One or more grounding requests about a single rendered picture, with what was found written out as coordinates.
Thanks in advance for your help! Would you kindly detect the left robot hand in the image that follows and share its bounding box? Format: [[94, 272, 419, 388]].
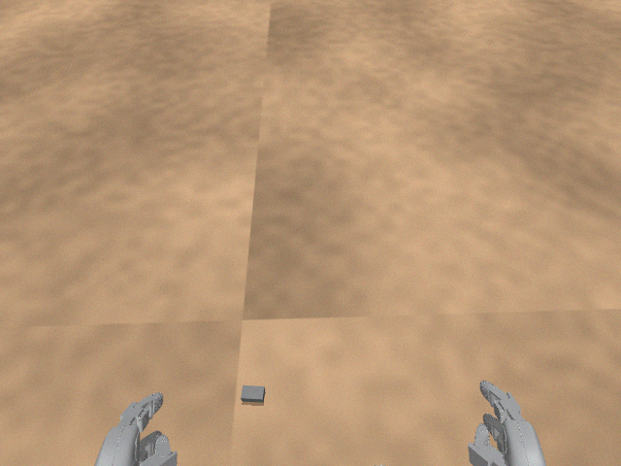
[[95, 392, 177, 466]]

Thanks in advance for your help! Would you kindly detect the right robot hand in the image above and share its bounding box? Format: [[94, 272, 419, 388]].
[[468, 381, 546, 466]]

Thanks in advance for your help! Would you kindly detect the small box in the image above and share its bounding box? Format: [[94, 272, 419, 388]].
[[241, 385, 265, 403]]

